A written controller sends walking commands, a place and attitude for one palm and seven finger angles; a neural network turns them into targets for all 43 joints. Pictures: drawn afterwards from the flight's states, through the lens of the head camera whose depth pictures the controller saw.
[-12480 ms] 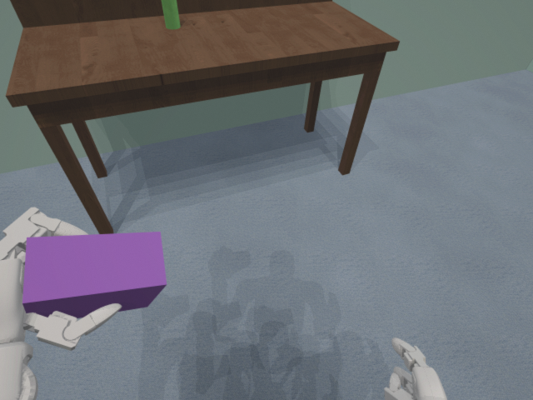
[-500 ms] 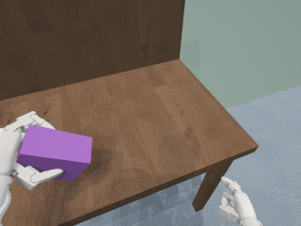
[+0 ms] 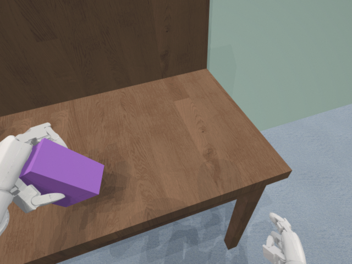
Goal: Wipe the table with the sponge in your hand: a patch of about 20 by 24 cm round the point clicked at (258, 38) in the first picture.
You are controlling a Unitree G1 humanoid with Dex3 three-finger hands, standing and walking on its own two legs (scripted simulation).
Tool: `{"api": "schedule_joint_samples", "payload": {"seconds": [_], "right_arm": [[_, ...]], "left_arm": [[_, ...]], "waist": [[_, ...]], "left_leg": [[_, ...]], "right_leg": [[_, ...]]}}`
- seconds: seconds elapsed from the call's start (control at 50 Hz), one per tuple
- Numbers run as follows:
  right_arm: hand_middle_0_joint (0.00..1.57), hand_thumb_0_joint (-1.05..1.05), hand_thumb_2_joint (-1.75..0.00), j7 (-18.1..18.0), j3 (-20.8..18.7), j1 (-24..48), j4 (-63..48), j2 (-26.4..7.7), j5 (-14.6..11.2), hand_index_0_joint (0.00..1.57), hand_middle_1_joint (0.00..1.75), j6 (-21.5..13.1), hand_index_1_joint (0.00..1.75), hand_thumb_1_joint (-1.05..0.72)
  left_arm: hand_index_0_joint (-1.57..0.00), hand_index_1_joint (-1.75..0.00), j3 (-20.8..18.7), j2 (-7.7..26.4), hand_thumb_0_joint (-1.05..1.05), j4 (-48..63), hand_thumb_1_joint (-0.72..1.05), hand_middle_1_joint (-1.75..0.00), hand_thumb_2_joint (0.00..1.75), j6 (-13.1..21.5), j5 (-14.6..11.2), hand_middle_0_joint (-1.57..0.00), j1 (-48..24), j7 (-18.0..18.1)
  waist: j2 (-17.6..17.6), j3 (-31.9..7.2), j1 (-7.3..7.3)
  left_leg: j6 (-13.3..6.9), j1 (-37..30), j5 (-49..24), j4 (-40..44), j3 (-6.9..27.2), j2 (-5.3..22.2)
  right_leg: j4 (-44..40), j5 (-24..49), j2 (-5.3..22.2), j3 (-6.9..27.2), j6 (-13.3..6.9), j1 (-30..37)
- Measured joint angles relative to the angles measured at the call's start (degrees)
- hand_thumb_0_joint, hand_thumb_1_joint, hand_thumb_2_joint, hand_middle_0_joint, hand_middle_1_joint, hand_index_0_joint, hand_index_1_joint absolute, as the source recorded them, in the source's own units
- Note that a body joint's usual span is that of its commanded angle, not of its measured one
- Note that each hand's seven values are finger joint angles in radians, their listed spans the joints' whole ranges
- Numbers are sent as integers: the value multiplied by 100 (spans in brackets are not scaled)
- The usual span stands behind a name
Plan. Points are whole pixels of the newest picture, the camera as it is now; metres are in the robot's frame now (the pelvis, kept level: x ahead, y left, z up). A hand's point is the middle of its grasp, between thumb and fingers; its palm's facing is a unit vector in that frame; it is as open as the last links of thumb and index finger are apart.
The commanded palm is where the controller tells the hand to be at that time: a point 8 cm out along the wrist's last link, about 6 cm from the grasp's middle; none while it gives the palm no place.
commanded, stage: turn the palm down, sponge in hand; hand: left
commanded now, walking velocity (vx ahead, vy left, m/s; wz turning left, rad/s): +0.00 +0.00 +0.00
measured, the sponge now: (66, 180) +0.23 +0.25 +0.12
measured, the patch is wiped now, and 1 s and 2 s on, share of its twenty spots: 0.00 0.00 0.00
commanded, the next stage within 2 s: move the sponge above the wiping area in 1.42 s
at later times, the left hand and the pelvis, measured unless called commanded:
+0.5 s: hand (22, 160) +0.23 +0.30 +0.18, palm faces +0.28 -0.27 -0.92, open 10.5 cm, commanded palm +0.19 +0.32 +0.23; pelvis +0.00 +0.03 +0.00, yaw +0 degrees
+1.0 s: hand (2, 157) +0.22 +0.34 +0.19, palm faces +0.24 -0.08 -0.97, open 10.5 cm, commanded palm +0.18 +0.32 +0.24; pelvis -0.02 +0.04 +0.01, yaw -1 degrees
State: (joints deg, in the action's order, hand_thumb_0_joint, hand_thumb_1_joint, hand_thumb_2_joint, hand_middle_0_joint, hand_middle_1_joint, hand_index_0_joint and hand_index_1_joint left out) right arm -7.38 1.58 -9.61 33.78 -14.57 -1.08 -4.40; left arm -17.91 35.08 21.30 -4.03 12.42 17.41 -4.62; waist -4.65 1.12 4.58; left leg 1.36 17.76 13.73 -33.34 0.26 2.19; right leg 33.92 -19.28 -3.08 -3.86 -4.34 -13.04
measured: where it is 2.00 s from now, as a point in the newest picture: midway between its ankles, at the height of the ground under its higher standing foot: outside the picture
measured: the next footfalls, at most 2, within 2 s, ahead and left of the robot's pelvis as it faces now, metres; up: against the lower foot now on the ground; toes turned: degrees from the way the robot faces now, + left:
none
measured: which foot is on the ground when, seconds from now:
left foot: down 0.00-1.00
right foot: down 0.00-1.00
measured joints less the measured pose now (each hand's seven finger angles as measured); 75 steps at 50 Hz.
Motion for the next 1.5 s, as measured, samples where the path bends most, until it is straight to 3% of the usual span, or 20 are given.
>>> {"api": "schedule_joint_samples", "payload": {"seconds": [0.08, 0.16, 0.26, 0.34, 0.44, 0.54, 0.64, 0.68, 0.76, 0.86, 0.94, 1.06, 1.18, 1.26, 1.4, 1.5], "right_arm": [[20, 1, -90, 54, -137, -135, 16, -106, -32, 20, 30, 59, 30, -90], [20, 1, -90, 2, -206, -151, 29, -253, -117, 20, 30, 225, 30, -90], [20, 2, -90, -84, -183, -27, -27, -297, -193, 20, 30, 309, 30, -91], [20, 2, -90, -85, -140, 103, -77, -201, -174, 20, 30, 240, 30, -91], [20, 2, -90, -13, -26, 295, -68, -44, -158, 20, 30, 259, 30, -91], [21, 1, -90, -53, -14, 431, 28, -47, -266, 16, 30, 469, 29, -90], [21, 1, -90, -64, 60, 598, 107, -169, -331, 14, 30, 580, 28, -90], [21, 1, -90, -68, 46, 648, 143, -189, -334, 13, 30, 578, 27, -90], [20, 1, -90, -50, 24, 703, 244, -165, -257, 11, 30, 537, 26, -90], [20, 1, -90, 8, -18, 746, 404, -128, -192, 9, 30, 521, 26, -90], [20, 1, -90, 81, -11, 809, 492, -147, -218, 9, 30, 570, 26, -90], [20, 1, -90, 126, 23, 873, 489, -202, -277, 11, 30, 601, 27, -90], [20, 1, -90, 92, 42, 865, 470, -174, -190, 13, 30, 523, 27, -90], [20, 1, -90, 123, 36, 847, 516, -156, -133, 14, 30, 490, 28, -90], [20, 1, -90, 227, 53, 859, 581, -169, -195, 17, 30, 516, 30, -90], [20, 1, -90, 229, 84, 844, 509, -189, -219, 19, 30, 515, 31, -90]], "left_arm": [[-69, -135, -151, 38, 0, 337, -53, -136, 102, 16, 121, -68, 186, 329], [-69, -135, -134, 96, 0, 242, -53, -136, 102, -516, 321, -68, 155, 470], [-69, -135, 80, 136, 0, 124, -53, -136, 102, -1060, 730, -68, 117, 317], [-69, -135, 387, 34, 0, 473, -53, -136, 102, -985, 1042, -68, 184, 277], [-70, -135, 739, 51, 0, 765, -53, -135, 102, -973, 1444, -68, 35, 471], [-70, -135, 840, 99, 0, 335, -53, -135, 102, -1711, 1800, -68, -545, 555], [-70, -135, 1055, 36, 0, -11, -53, -135, 102, -2316, 2235, -68, -937, 208], [-70, -135, 1218, -43, 0, 52, -53, -135, 102, -2316, 2389, -68, -918, 44], [-70, -135, 1551, -77, 0, 324, -53, -135, 102, -1989, 2678, -68, -730, -121], [-70, -134, 1613, 54, 0, 244, -53, -135, 102, -1716, 2967, -68, -850, 122], [-70, -134, 1411, 14, 0, -144, -53, -135, 102, -1985, 3061, -68, -1209, 295], [-70, -134, 1455, -268, 0, -263, -53, -135, 102, -2332, 3161, -68, -1259, 112], [-70, -134, 1969, -307, 0, -162, -53, -135, 102, -2090, 3359, -68, -995, -81], [-70, -134, 1987, -128, 0, -273, -53, -135, 102, -1920, 3499, -68, -1100, 18], [-70, -134, 1539, -167, 0, -471, -53, -135, 102, -2158, 3299, -68, -1385, 113], [-70, -134, 1661, -321, 0, -393, -53, -135, 102, -2269, 3252, -68, -1188, -88]], "waist": [[-4, -96, 56], [-85, -153, 98], [-121, -137, 102], [-108, -143, 115], [-108, -209, 155], [-159, -178, 180], [-208, -49, 182], [-224, 3, 185], [-199, 70, 222], [-192, 76, 300], [-218, 34, 317], [-296, 19, 265], [-297, 71, 275], [-298, 75, 320], [-358, -45, 291], [-392, -70, 234]], "left_leg": [[35, 64, 116, -122, -14, 12], [16, 85, 167, -165, -38, -42], [-46, 100, 155, -152, -78, -108], [-83, 77, 143, -131, -101, -132], [-138, -13, 86, -31, -120, -174], [-189, -171, -80, 219, -152, -229], [-255, -304, -278, 488, -180, -297], [-279, -345, -330, 560, -192, -312], [-303, -454, -398, 688, -233, -331], [-282, -577, -450, 798, -243, -306], [-255, -627, -514, 892, -235, -288], [-241, -618, -576, 950, -211, -281], [-215, -633, -548, 911, -223, -260], [-174, -701, -524, 907, -221, -217], [-125, -704, -510, 908, -202, -161], [-127, -641, -469, 847, -205, -157]], "right_leg": [[95, -96, -8, 18, 1, -57], [188, -173, 49, 38, 43, -98], [238, -192, 119, 72, 98, -143], [183, -152, 145, 95, 144, -109], [32, -62, 185, 113, 205, 5], [-190, 100, 237, 143, 260, 145], [-374, 257, 302, 166, 311, 237], [-435, 307, 316, 177, 327, 272], [-515, 365, 334, 220, 341, 345], [-637, 430, 306, 235, 318, 465], [-710, 485, 285, 230, 301, 502], [-722, 513, 274, 209, 280, 478], [-628, 459, 253, 225, 239, 460], [-646, 450, 208, 230, 194, 530], [-701, 466, 149, 219, 162, 556], [-649, 432, 145, 225, 163, 495]]}}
